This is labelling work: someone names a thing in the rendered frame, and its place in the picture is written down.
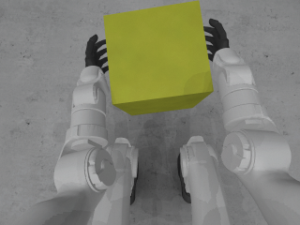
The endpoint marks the robot right forearm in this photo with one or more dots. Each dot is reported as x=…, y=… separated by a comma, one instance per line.
x=238, y=93

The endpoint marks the right robot upper arm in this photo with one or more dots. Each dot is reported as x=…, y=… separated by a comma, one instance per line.
x=261, y=160

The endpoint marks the robot right hand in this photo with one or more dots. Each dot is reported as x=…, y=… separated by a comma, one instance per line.
x=218, y=39

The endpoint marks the robot right foot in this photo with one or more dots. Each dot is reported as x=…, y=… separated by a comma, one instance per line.
x=185, y=195

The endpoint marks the carton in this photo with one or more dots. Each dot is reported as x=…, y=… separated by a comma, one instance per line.
x=157, y=58

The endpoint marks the robot left forearm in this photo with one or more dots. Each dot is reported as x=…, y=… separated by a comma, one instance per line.
x=88, y=113

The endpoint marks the robot left foot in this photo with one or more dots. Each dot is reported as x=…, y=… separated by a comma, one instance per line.
x=132, y=197

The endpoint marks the left robot upper arm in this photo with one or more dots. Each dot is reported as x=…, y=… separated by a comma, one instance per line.
x=81, y=179

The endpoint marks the robot foot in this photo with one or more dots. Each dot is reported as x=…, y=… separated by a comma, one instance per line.
x=132, y=197
x=185, y=195

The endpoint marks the robot left hand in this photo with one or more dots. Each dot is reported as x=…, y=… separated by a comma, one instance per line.
x=92, y=54

